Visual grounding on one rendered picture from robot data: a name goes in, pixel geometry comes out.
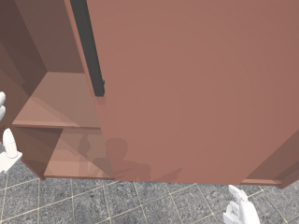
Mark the wardrobe door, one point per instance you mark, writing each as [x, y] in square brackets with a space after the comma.
[280, 163]
[196, 91]

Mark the handle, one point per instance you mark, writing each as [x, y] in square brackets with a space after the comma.
[85, 32]

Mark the right robot hand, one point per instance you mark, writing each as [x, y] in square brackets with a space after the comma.
[245, 212]

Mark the left robot hand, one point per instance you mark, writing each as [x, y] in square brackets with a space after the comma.
[9, 158]

